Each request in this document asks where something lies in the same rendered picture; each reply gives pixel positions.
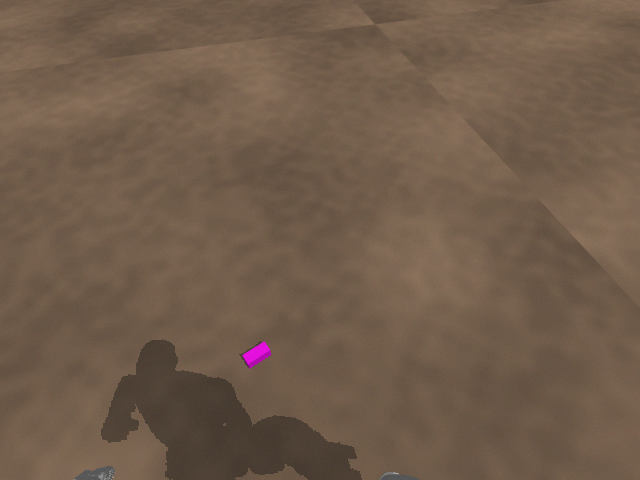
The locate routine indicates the small box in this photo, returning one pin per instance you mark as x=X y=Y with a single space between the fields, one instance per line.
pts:
x=257 y=354

